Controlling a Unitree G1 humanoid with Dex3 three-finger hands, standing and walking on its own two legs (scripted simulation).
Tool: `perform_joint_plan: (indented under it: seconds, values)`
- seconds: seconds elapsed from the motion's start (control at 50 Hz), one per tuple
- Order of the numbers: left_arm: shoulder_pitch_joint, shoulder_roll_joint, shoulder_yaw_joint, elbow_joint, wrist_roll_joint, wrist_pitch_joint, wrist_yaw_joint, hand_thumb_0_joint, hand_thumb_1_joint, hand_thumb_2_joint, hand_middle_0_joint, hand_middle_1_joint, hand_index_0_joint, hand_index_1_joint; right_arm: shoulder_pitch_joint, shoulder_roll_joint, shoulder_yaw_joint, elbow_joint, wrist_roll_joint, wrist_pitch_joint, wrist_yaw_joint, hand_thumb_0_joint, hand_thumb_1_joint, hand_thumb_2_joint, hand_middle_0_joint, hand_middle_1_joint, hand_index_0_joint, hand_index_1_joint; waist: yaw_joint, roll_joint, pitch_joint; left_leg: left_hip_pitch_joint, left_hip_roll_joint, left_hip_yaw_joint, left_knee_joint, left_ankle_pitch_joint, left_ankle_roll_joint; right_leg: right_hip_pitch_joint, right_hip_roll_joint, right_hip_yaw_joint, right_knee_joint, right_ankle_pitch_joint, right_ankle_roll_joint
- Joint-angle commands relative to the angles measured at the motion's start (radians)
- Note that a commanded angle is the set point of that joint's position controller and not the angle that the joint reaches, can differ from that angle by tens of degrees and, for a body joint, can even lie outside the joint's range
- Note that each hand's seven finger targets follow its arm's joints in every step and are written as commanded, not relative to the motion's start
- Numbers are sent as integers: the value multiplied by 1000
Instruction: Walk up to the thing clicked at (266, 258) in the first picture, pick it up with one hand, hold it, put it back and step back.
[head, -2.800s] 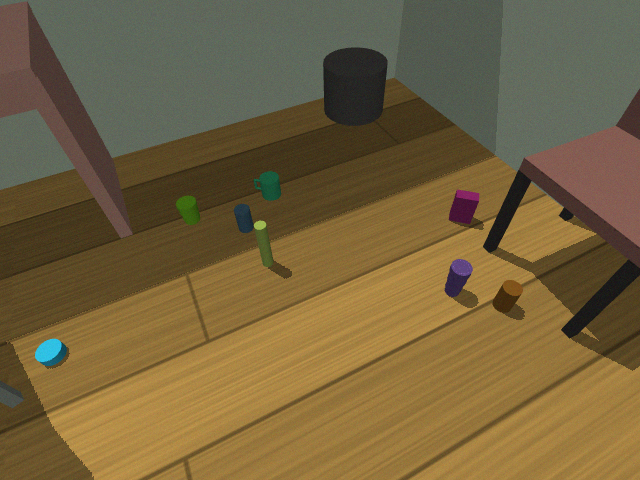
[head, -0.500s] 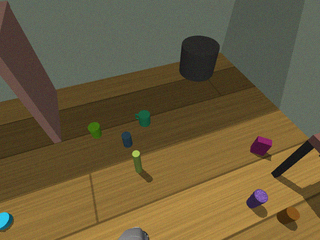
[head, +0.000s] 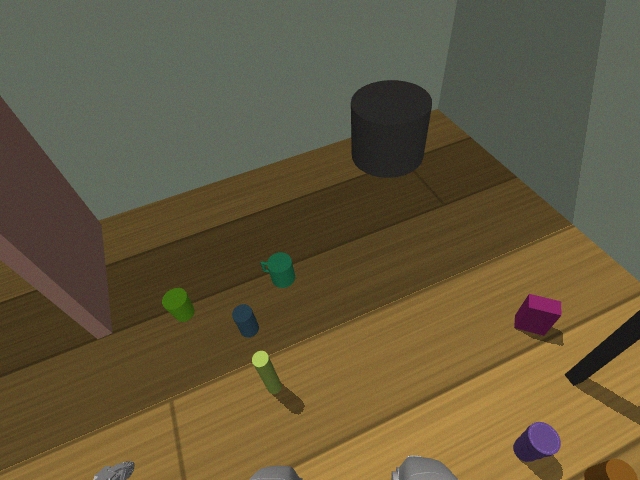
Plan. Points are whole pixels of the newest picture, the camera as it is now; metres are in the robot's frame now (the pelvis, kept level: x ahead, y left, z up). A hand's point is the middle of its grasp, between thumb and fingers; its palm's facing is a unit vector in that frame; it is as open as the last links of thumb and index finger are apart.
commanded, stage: walk up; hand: left
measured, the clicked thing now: (267, 373) +0.47 +0.23 -0.64
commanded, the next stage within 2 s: stand in 1.56 s
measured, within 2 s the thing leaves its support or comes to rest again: neither
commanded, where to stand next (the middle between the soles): +0.12 +0.03 m, yaw +0 degrees
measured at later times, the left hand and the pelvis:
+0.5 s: hand out of the picture +0.09 +0.28 -0.14, palm faces +0.01 -0.94 -0.35, open 7.4 cm; pelvis +0.04 +0.01 +0.01, yaw +1 degrees
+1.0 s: hand (146, 478) +0.14 +0.28 -0.12, palm faces +0.02 -0.93 -0.36, open 7.4 cm; pelvis +0.06 +0.02 +0.03, yaw +1 degrees
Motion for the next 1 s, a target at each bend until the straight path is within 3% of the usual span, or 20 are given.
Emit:
perform_joint_plan:
  seconds: [0.0,0.04,0.1,0.14,0.18,0.2,0.22,0.24,0.26,0.28,0.32,0.36,0.4,0.44,0.48,0.58,0.68,0.78,0.98]
  values:
    - [48,307,73,-53,-3,-15,36,0,900,900,-200,-300,-200,-300,57,-184,-60,-43,12,-27,-18,0,-900,-900,200,300,200,300,20,-226,-68,-219,28,-51,83,28,13,181,-261,342,-311,117,-220]
    - [28,279,61,-57,3,-15,39,0,900,900,-200,-300,-200,-300,64,-165,-60,-17,1,-16,-8,0,-900,-900,200,300,200,300,16,-238,-81,-163,14,-26,12,75,4,145,-210,248,-295,179,-197]
    - [11,268,54,-51,9,-13,46,0,900,900,-200,-300,-200,-300,14,-140,-54,-4,-5,-4,-4,0,-900,-900,200,300,200,300,22,-235,-96,-78,14,0,-152,105,0,102,-212,205,-272,212,-190]
    - [-33,274,49,-54,6,-3,45,0,900,900,-200,-300,-200,-300,-9,-139,-54,10,-4,-3,-5,0,-900,-900,200,300,200,300,11,-237,-112,20,0,27,-230,151,2,30,-221,193,-236,208,-182]
    - [-80,254,35,-49,-5,10,45,0,900,900,-200,-300,-200,-300,6,-140,-59,39,-8,-10,-9,0,-900,-900,200,300,200,300,-22,-179,-132,140,-21,38,-360,284,12,-43,-199,159,-153,140,-149]
    - [-66,224,21,-42,-8,17,45,0,900,900,-200,-300,-200,-300,-4,-164,-65,41,-14,-14,-12,0,-900,-900,200,300,200,300,-22,-132,-124,179,-7,3,-412,297,23,-94,-182,153,-120,95,-116]
    - [-57,193,8,-37,-12,21,44,0,900,900,-200,-300,-200,-300,-29,-202,-71,32,-21,-20,-15,0,-900,-900,200,300,200,300,-12,-25,-124,167,99,-147,-496,301,52,-119,-124,114,-62,6,-71]
    - [-36,174,3,-20,-25,29,46,0,900,900,-200,-300,-200,-300,-130,-247,-71,6,-11,-23,-12,0,-900,-900,200,300,200,300,29,95,-113,29,232,-355,-604,161,132,-55,2,33,15,-196,-18]
    - [-32,217,22,26,-19,37,51,0,900,900,-200,-300,-200,-300,-165,-255,-68,9,-1,-19,-7,0,-900,-900,200,300,200,300,30,91,-85,-95,263,-361,-624,68,184,74,10,30,84,-265,-16]
    - [-26,208,17,39,-14,35,47,0,900,900,-200,-300,-200,-300,-198,-224,-54,13,-5,-17,-6,0,-900,-900,200,300,200,300,47,55,-79,-112,221,-297,-610,76,163,104,15,33,34,-242,-18]
    - [-7,201,14,81,-11,22,47,0,900,900,-200,-300,-200,-300,-232,-182,-34,31,-1,-11,-5,0,-900,-900,200,300,200,300,59,73,-91,-74,132,-176,-531,173,77,154,-17,61,-127,-63,-24]
    - [-55,244,17,95,-1,11,48,0,900,900,-200,-300,-200,-300,-216,-155,-24,58,5,-5,-2,0,-900,-900,200,300,200,300,27,25,-94,-27,72,-120,-472,184,30,112,-88,175,-231,-61,-50]
    - [-122,241,8,101,-2,9,46,0,900,900,-200,-300,-200,-300,-186,-159,-23,94,3,-2,-1,0,-900,-900,200,300,200,300,-4,16,-88,60,69,-113,-503,163,33,49,-100,173,-242,-80,-53]
    - [-133,217,-4,127,-7,9,45,0,900,900,-200,-300,-200,-300,-222,-158,-21,111,5,-5,-1,0,-900,-900,200,300,200,300,9,12,-83,66,89,-137,-535,204,39,70,-61,128,-251,-51,-33]
    - [-137,211,-8,148,-10,9,44,0,900,900,-200,-300,-200,-300,-234,-158,-14,127,7,-7,0,0,-900,-900,200,300,200,300,16,4,-83,62,100,-140,-566,226,40,109,-54,114,-258,-11,-26]
    - [-147,201,-13,194,-10,8,43,0,900,900,-200,-300,-200,-300,-277,-153,-13,160,10,-8,-3,0,-900,-900,200,300,200,300,16,-17,-131,132,91,-112,-581,337,28,173,-74,111,-309,93,-18]
    - [-194,193,-16,217,-8,10,44,0,900,900,-200,-300,-200,-300,-294,-146,-16,194,8,-3,-3,0,-900,-900,200,300,200,300,6,-42,-130,165,87,-98,-621,350,19,188,-87,112,-358,102,-9]
    - [-205,188,-14,245,-6,12,45,0,900,900,-200,-300,-200,-300,-307,-135,-16,223,9,-3,-4,0,-900,-900,200,300,200,300,10,-58,-150,197,86,-85,-635,441,13,230,-92,100,-375,166,0]
    - [-232,184,-9,257,-1,22,47,0,900,900,-200,-300,-200,-300,-318,-134,-15,249,2,2,-5,0,-900,-900,200,300,200,300,10,-50,-127,201,87,-78,-675,422,5,242,-91,94,-406,143,8]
